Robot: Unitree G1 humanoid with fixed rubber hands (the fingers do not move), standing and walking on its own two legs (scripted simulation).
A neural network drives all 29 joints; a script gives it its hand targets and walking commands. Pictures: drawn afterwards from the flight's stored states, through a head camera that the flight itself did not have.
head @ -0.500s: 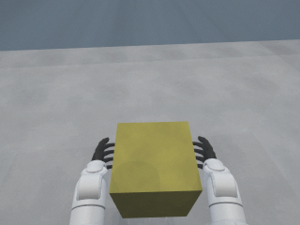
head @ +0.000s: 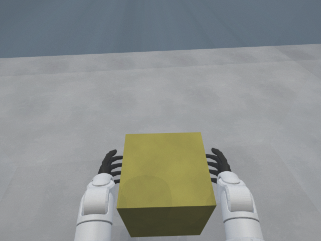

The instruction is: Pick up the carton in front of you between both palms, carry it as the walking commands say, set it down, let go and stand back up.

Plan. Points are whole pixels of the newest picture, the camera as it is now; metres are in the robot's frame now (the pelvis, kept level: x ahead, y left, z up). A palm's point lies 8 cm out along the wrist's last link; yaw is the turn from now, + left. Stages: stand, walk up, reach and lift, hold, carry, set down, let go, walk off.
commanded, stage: carry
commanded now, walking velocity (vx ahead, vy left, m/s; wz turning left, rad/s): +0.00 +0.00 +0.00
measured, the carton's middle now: (164, 186) +0.32 +0.00 -0.04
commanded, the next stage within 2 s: hold in 0.06 s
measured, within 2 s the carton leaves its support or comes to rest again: neither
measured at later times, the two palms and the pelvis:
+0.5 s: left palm (120, 165) +0.33 +0.12 +0.05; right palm (240, 192) +0.25 -0.17 +0.06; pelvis +0.00 +0.05 +0.02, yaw -15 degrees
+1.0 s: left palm (111, 161) +0.34 +0.14 +0.05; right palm (227, 186) +0.26 -0.15 +0.06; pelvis -0.01 +0.08 +0.01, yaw -17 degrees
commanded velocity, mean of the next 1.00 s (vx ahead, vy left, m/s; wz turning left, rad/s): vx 0.00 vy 0.00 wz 0.00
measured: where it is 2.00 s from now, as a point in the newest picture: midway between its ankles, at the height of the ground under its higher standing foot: outside the picture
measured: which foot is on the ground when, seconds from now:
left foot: down 0.00-1.00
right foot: down 0.00-1.00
